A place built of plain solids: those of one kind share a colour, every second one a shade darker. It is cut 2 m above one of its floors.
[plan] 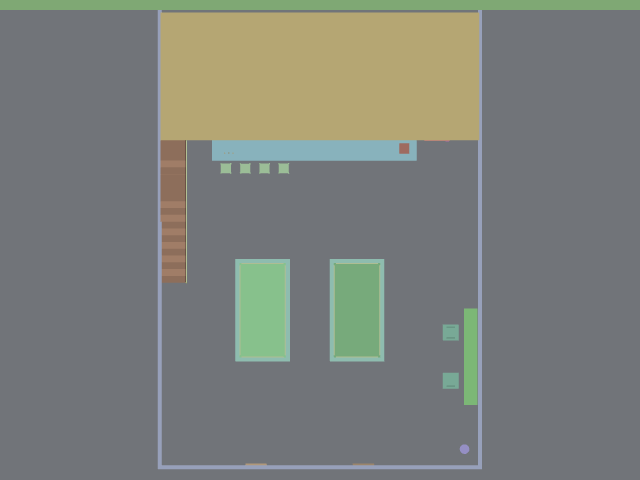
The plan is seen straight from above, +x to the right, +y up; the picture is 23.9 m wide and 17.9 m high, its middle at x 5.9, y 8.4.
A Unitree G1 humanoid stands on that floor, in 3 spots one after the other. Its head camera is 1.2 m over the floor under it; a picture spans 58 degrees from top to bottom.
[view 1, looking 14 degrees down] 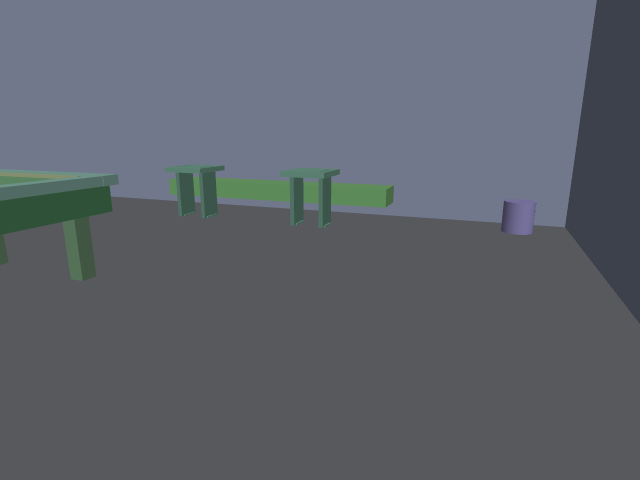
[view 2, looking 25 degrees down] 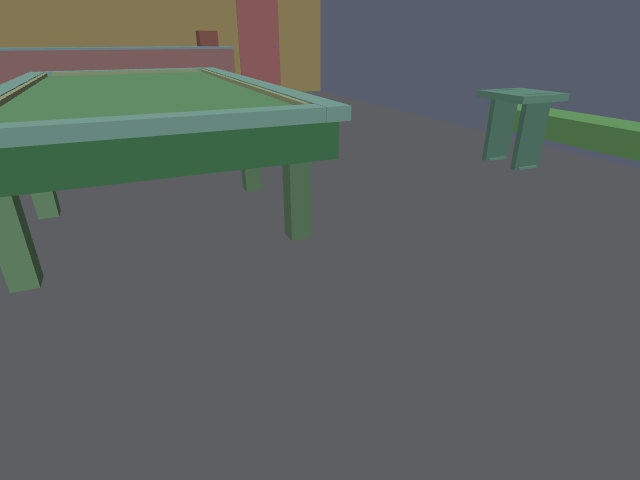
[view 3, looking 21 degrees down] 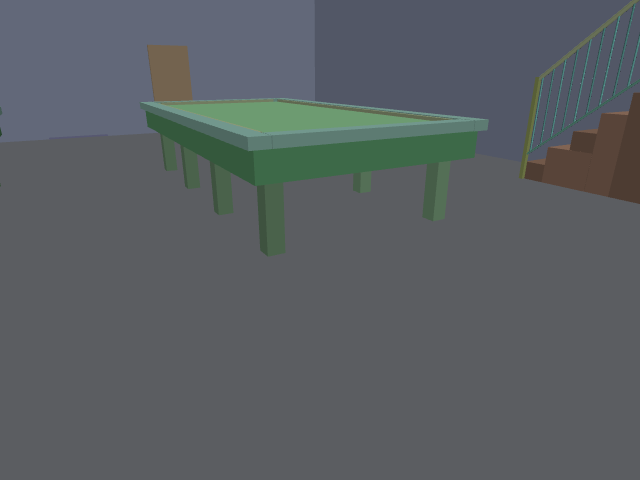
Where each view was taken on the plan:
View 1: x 5.52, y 1.00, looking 21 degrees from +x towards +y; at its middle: ground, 4.96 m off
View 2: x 7.12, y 1.65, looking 66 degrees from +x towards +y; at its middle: ground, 2.84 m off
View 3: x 5.69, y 10.11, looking -120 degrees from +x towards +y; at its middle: ground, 3.35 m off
